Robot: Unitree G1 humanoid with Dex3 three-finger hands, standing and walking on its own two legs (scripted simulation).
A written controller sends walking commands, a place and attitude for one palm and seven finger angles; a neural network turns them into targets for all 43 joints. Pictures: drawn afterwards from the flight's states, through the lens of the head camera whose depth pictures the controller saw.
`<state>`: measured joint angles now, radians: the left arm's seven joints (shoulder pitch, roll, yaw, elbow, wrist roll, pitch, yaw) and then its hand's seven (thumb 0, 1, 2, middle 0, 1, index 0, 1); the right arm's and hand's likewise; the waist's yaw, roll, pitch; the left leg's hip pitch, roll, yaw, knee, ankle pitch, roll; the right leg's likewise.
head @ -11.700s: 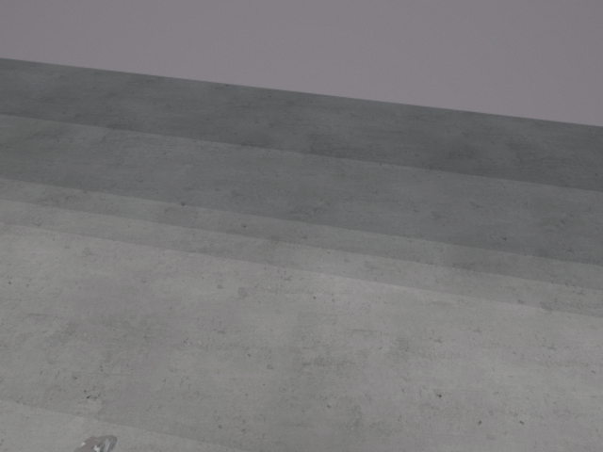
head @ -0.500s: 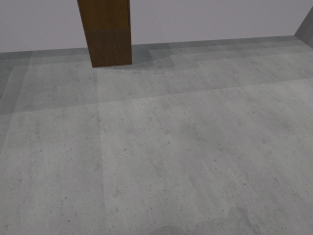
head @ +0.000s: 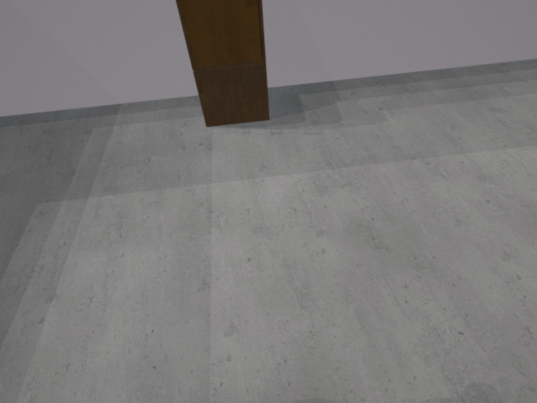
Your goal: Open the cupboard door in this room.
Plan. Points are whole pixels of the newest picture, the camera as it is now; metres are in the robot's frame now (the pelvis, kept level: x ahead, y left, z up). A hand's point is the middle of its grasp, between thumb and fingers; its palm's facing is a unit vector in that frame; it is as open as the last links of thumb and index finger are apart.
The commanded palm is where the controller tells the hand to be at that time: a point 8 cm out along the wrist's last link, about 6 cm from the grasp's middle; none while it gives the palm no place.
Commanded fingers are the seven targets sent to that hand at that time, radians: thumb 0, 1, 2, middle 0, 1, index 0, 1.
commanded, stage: stand and wait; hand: left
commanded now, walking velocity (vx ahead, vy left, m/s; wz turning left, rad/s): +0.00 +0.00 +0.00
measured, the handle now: out of the picture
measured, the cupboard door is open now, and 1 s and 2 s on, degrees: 0 0 0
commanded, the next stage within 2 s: turn or walk to find it in 0.02 s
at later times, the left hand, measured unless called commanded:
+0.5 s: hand out of the picture -0.02 +0.21 -0.17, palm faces +0.19 -0.94 -0.28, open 7.4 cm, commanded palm none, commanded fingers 0.00 0.90 0.90 -0.20 -0.30 -0.20 -0.30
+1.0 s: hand out of the picture -0.13 +0.22 -0.19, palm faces +0.39 -0.89 -0.23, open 7.4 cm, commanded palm none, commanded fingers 0.00 0.90 0.90 -0.20 -0.30 -0.20 -0.30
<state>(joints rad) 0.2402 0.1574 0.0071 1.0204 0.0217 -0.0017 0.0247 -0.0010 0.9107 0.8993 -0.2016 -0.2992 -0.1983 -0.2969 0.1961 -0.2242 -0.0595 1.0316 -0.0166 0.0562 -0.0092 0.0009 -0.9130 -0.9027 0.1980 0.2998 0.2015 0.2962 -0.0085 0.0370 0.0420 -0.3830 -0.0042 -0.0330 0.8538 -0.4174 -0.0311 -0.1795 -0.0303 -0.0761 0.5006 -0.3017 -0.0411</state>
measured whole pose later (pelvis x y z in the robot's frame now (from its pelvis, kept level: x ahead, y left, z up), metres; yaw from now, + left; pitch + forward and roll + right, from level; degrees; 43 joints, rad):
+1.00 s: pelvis -0.09 +0.01 -0.01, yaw +22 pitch +0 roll +0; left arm 0.22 0.26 0.06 0.99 0.02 0.07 0.02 0.00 0.91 0.90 -0.20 -0.30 -0.20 -0.30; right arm 0.18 -0.19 -0.04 0.97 -0.02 0.03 0.01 0.00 -0.91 -0.90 0.20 0.30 0.20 0.30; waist 0.01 -0.06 0.08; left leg -0.26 0.01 0.06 0.60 -0.33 0.02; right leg -0.42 -0.12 -0.10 0.94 -0.47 0.06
